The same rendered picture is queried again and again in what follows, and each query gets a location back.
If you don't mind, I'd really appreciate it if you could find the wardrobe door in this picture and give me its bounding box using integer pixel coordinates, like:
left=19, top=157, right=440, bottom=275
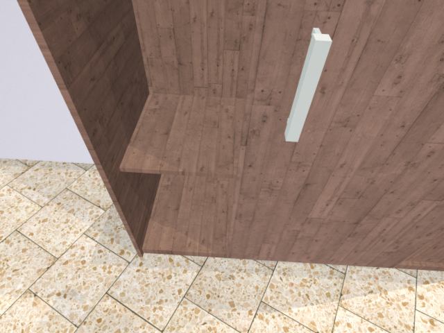
left=405, top=233, right=444, bottom=263
left=227, top=0, right=444, bottom=268

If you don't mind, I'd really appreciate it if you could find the handle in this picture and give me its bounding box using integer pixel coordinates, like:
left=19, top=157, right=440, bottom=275
left=284, top=28, right=332, bottom=142

